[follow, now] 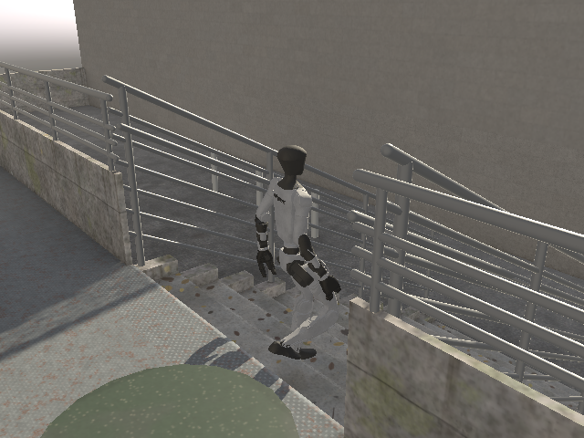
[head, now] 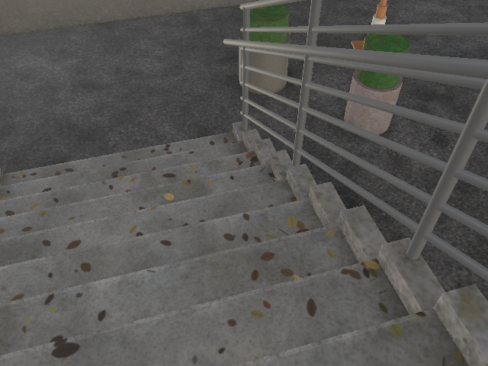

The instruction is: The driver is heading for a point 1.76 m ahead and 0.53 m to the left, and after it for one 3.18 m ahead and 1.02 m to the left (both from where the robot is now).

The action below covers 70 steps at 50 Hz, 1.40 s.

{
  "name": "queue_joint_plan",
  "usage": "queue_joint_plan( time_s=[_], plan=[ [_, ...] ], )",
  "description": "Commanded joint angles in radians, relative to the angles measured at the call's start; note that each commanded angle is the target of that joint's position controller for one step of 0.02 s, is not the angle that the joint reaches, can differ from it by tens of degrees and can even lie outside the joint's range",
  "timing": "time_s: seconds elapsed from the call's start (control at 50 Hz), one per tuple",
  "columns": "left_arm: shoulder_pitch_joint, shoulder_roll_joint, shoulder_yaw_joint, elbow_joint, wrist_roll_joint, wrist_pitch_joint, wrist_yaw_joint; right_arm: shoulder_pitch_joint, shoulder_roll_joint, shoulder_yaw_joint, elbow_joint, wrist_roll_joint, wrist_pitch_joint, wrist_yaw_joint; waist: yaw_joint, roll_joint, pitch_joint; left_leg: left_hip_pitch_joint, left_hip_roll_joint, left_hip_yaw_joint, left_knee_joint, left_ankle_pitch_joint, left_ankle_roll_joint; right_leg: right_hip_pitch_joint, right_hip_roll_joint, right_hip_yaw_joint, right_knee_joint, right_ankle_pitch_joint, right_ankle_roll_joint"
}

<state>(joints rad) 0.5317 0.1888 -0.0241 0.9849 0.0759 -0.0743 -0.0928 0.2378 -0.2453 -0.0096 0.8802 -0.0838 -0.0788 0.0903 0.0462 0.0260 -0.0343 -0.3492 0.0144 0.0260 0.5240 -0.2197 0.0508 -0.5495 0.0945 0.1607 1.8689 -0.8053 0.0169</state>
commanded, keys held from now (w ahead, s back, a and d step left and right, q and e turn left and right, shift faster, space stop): w+q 0.94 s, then w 0.06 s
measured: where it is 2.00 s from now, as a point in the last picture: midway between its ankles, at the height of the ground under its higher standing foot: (178, 289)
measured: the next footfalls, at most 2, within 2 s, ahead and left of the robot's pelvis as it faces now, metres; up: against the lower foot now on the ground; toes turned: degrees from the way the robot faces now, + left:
right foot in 0.42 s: +0.26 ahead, -0.07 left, +0.00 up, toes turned +12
left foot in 0.76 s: +0.42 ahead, +0.21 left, -0.17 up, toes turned +27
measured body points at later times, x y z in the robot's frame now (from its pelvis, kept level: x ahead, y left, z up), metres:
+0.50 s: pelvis +0.22 +0.03 -0.06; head +0.21 +0.04 +0.39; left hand +0.27 +0.28 -0.19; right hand +0.26 -0.20 -0.21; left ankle +0.13 +0.12 -0.65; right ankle +0.22 -0.08 -0.74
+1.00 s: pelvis +0.47 +0.14 -0.21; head +0.47 +0.14 +0.24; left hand +0.48 +0.41 -0.32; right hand +0.54 -0.07 -0.36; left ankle +0.39 +0.19 -0.91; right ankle +0.66 +0.05 -0.87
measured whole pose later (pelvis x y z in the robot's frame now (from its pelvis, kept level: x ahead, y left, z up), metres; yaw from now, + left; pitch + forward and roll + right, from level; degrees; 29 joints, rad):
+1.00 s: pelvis +0.47 +0.14 -0.21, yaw +31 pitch +1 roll +2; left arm 0.17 0.23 -0.03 0.85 0.12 -0.10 -0.03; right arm 0.45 -0.18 0.02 0.99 -0.08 -0.11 0.07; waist -0.08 -0.04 -0.03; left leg -0.32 -0.14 -0.01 0.80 -0.49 0.13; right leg -0.73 -0.11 0.10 1.03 0.01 0.01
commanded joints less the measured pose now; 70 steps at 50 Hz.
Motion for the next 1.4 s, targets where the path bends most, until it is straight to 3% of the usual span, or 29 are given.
queue_joint_plan(
  time_s=[0.02,0.04,0.06,0.1,0.22,0.38,0.42,0.44,0.46,0.54,0.6,0.66,0.74,0.78,0.8,0.82,0.88,0.9,0.98,1.06,1.14,1.16,1.18,1.2,1.22,1.24,1.3,1.34,1.4],
  plan=[
    [-0.274,0.136,0.069,-0.141,-0.057,0.026,0.113,0.334,-0.043,-0.043,0.087,0.16,0.053,-0.034,-0.117,-0.106,-0.031,0.608,0.412,-0.492,-0.134,0.226,0.237,-0.826,-0.086,-0.201,0.247,0.13,-0.032],
    [-0.282,0.069,0.04,-0.195,-0.049,0.052,0.136,0.324,-0.066,-0.031,0.091,0.144,0.053,-0.057,-0.102,0.035,0.039,0.39,0.419,-0.536,-0.137,0.232,0.262,-0.734,-0.118,-0.152,0.188,0.188,-0.052],
    [-0.041,-0.039,-0.022,-0.15,-0.016,0.02,0.093,0.277,-0.021,0.005,0.092,-0.035,0.005,-0.017,0.038,0.02,0.149,0.082,0.336,-0.518,-0.181,0.092,0.23,-0.576,-0.226,0.043,-0.01,0.538,-0.08],
    [-0.042,-0.05,-0.041,-0.13,0.044,0.005,0.05,0.169,0.045,0.018,0.081,-0.019,-0.052,-0.04,0.029,0.0,0.179,-0.112,0.152,-0.407,-0.208,-0.141,0.188,-0.545,-0.231,-0.036,-0.314,0.823,-0.101],
    [-0.281,0.089,-0.012,-0.161,0.036,0.011,0.015,0.275,-0.109,0.015,0.136,0.001,-0.088,-0.035,-0.027,0.003,0.043,-0.228,0.093,-0.372,-0.087,0.12,0.245,-0.134,-0.16,-0.151,-0.695,0.997,-0.013],
    [-0.356,0.068,-0.005,-0.24,0.017,-0.016,0.056,0.397,-0.041,-0.008,0.197,-0.005,-0.063,-0.057,-0.057,0.048,0.02,0.132,0.088,-0.522,0.298,0.723,0.264,-0.129,-0.065,-0.191,-0.856,0.388,-0.036],
    [0.289,0.191,0.067,-0.049,0.005,-0.037,0.085,-0.003,-0.116,-0.041,-0.004,-0.019,-0.07,-0.011,0.291,-0.112,-0.101,-0.592,-0.076,-0.35,0.773,0.722,0.193,0.802,-0.031,-0.218,-0.956,0.52,-0.108],
    [0.288,0.241,0.057,-0.031,-0.024,-0.045,0.07,0.116,0.044,-0.017,0.009,0.006,-0.071,0.022,0.18,-0.336,-0.233,-0.72,-0.205,-0.213,1.166,-0.317,0.091,0.908,-0.366,0.343,-1.181,0.83,-0.409],
    [0.131,0.21,0.054,-0.097,0.012,-0.052,0.062,0.078,0.017,-0.011,-0.078,0.026,-0.07,0.014,0.121,-0.055,-0.033,-0.942,-0.183,-0.278,1.183,-0.325,0.074,0.707,-0.547,0.68,-1.295,0.921,-0.552],
    [-0.305,-0.105,-0.027,-0.146,0.0,-0.036,0.065,0.297,0.073,0.018,0.083,-0.06,0.006,-0.053,-0.148,-0.054,0.089,-0.527,0.057,-0.194,0.792,0.053,-0.011,-0.039,-0.359,0.173,-1.227,0.733,-0.326],
    [-0.258,-0.028,-0.028,-0.148,0.037,-0.072,0.125,0.183,0.056,0.027,0.083,-0.059,-0.03,0.002,-0.083,0.001,0.058,-0.07,0.071,-0.045,0.379,0.834,-0.022,-0.36,-0.159,-0.206,-1.106,0.274,-0.162],
    [-0.038,0.062,-0.025,-0.025,0.024,-0.074,0.104,-0.101,-0.035,0.001,-0.015,-0.015,-0.03,0.017,-0.012,-0.077,0.126,0.138,0.004,0.078,0.266,0.633,-0.041,-0.307,-0.211,-0.207,-1.116,0.184,-0.148],
    [-0.091,0.21,0.011,-0.004,0.01,-0.032,0.051,0.02,-0.099,-0.019,-0.011,-0.027,0.008,-0.024,-0.113,-0.045,0.186,0.174,0.048,0.016,-0.127,0.409,0.036,0.113,-0.354,-0.056,-0.852,0.488,-0.142],
    [-0.03,0.167,0.019,0.013,0.048,-0.014,-0.012,0.459,-0.256,-0.098,0.146,-0.019,-0.001,-0.036,-0.233,0.17,-0.011,0.739,0.07,-0.009,0.028,0.775,0.212,-0.098,-0.189,-0.218,-0.113,0.523,-0.066],
    [0.035,0.022,-0.01,-0.022,0.022,-0.024,-0.028,0.518,-0.27,-0.086,0.168,-0.011,-0.005,-0.036,-0.176,0.212,-0.283,1.03,0.242,-0.264,0.185,1.08,0.389,-0.321,-0.109,-0.192,0.121,0.028,-0.014],
    [-0.185,0.083,-0.006,-0.136,-0.003,-0.04,-0.015,0.535,-0.238,-0.089,0.163,-0.021,-0.018,-0.039,-0.265,0.113,-0.134,0.979,0.234,-0.378,0.092,0.897,0.36,-0.551,-0.093,-0.154,0.136,0.033,-0.014],
    [-0.314,0.142,0.019,-0.19,0.003,-0.062,0.086,0.072,-0.007,-0.001,0.014,0.017,-0.048,-0.025,-0.09,-0.084,0.146,0.186,0.295,-0.444,-0.104,0.032,0.34,-0.403,-0.272,0.006,-0.709,0.575,-0.027],
    [-0.259,0.112,0.02,-0.14,0.023,-0.039,0.098,0.089,-0.054,-0.002,0.018,0.02,-0.035,-0.01,-0.051,-0.038,0.201,-0.02,0.284,-0.459,-0.158,0.024,0.401,-0.271,-0.262,-0.035,-0.764,0.535,-0.011],
    [-0.199,0.015,-0.028,-0.111,0.065,-0.016,0.048,0.179,-0.024,0.011,0.037,-0.006,-0.061,-0.035,-0.077,-0.066,0.087,-0.186,0.09,-0.35,0.096,-0.033,0.3,-0.129,-0.22,-0.026,-0.881,1.09,0.001],
    [-0.428,0.09,-0.018,-0.195,0.005,0.005,0.046,0.263,-0.069,0.019,0.069,-0.022,-0.048,-0.049,-0.117,-0.012,0.089,-0.423,0.014,-0.286,0.223,-0.331,0.2,0.202,-0.17,-0.174,-1.205,1.306,0.006],
    [-0.407,0.148,0.004,-0.211,0.029,0.024,0.028,0.219,-0.094,0.017,0.029,0.013,-0.04,-0.042,-0.077,0.02,0.173,-0.222,0.081,-0.412,0.388,-0.254,0.182,0.219,-0.173,-0.166,-1.381,1.01,-0.026],
    [-0.371,0.165,0.015,-0.178,0.008,0.019,0.03,0.215,-0.109,0.015,0.04,0.016,-0.027,-0.046,-0.075,-0.005,0.169,-0.132,0.09,-0.426,0.471,-0.203,0.169,0.253,-0.184,-0.155,-1.505,1.07,-0.05],
    [-0.247,0.124,0.044,-0.126,-0.139,0.01,0.064,0.289,-0.161,-0.035,0.083,0.084,0.043,-0.122,-0.052,0.051,0.094,0.012,0.005,-0.248,0.691,0.078,0.151,0.293,-0.174,-0.161,-1.638,1.065,-0.065],
    [-0.064,0.167,0.057,-0.053,-0.126,0.014,0.081,0.345,-0.14,-0.037,0.097,0.089,0.061,-0.14,-0.013,-0.012,0.012,-0.052,-0.039,-0.176,0.976,0.099,0.137,0.507,-0.197,-0.172,-1.573,1.199,-0.067],
    [0.288,0.345,0.109,0.031,0.005,-0.018,0.024,0.511,0.1,0.042,0.12,-0.029,0.004,-0.002,0.036,-0.468,-0.287,-0.456,-0.154,-0.18,1.492,-0.494,-0.012,1.174,-0.308,-0.071,-1.144,1.625,-0.382],
    [0.233,0.358,0.12,-0.002,0.027,-0.005,-0.008,0.472,0.019,0.01,0.048,-0.008,-0.002,0.036,0.05,-0.297,-0.288,-0.796,-0.189,-0.117,1.744,-0.6,-0.059,1.248,-0.424,0.23,-1.202,1.679,-0.492],
    [-0.024,0.097,0.05,-0.018,0.03,-0.011,-0.009,0.163,-0.055,0.023,-0.055,0.027,-0.009,-0.03,0.009,0.088,0.089,-1.013,0.045,-0.163,1.41,-0.151,-0.001,0.633,-0.418,0.307,-1.447,0.47,-0.329],
    [-0.197,-0.023,0.001,-0.051,0.026,-0.043,0.025,0.193,0.033,0.056,-0.043,-0.027,0.005,-0.05,-0.125,-0.031,0.209,-0.718,0.167,-0.207,0.992,0.169,0.041,0.085,-0.317,0.28,-1.56,0.456,-0.332],
    [-0.131,0.07,0.01,-0.006,-0.009,-0.092,0.05,-0.006,0.029,0.061,-0.067,-0.024,0.015,-0.027,-0.025,-0.072,0.084,-0.304,0.123,-0.049,0.61,0.425,-0.031,-0.186,-0.164,0.11,-1.568,0.426,-0.348]
  ],
)
Keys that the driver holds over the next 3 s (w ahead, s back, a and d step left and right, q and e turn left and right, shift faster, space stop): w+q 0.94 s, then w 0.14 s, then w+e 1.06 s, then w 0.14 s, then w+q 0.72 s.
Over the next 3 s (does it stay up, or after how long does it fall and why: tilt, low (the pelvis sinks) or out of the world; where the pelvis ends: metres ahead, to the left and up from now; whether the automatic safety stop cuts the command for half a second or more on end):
stays up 1.58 0.41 -0.82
